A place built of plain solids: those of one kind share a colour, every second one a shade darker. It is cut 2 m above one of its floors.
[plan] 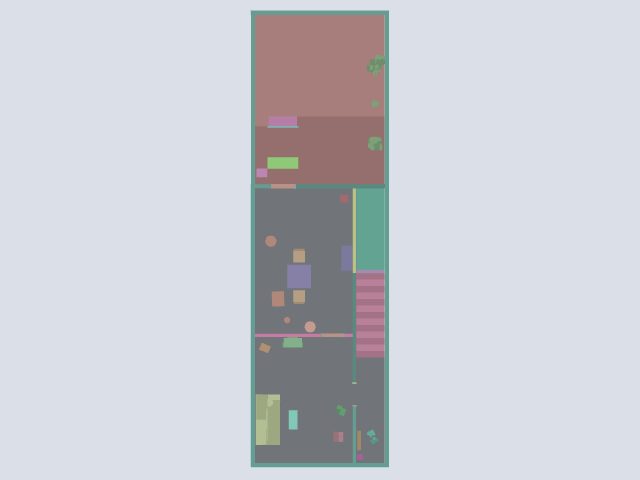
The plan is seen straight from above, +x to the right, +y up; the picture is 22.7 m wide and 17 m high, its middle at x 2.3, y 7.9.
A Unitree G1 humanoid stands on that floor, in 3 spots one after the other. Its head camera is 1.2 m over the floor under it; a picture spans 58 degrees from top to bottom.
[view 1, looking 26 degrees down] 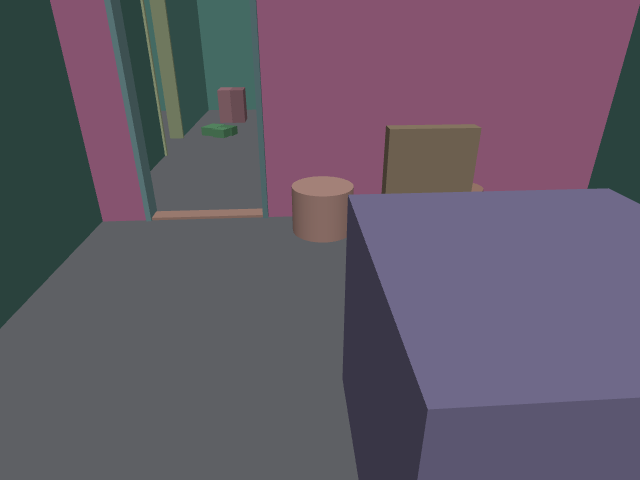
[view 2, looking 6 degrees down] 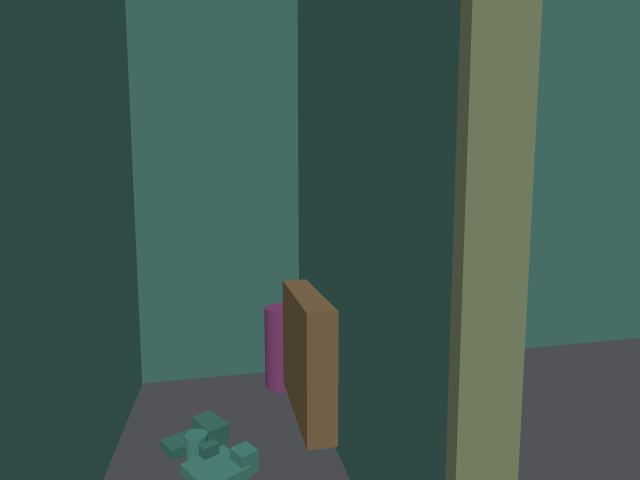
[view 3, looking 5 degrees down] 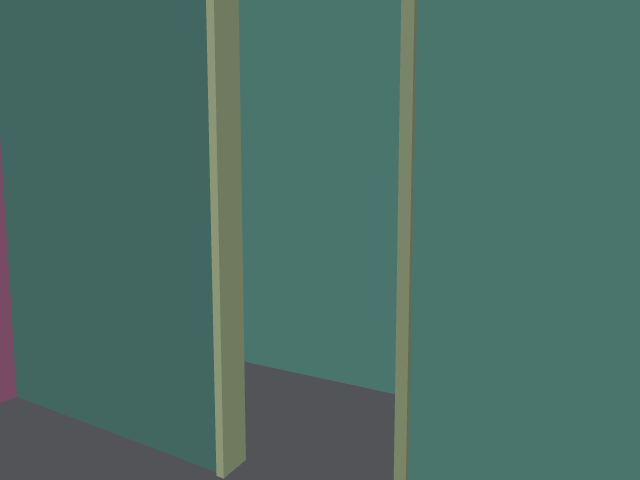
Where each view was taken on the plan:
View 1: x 2.15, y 7.43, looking -94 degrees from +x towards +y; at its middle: own_basket_passage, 2.70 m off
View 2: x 4.09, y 2.84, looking -103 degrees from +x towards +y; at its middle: wall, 2.28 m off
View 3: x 2.06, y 1.60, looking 28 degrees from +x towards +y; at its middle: wall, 2.88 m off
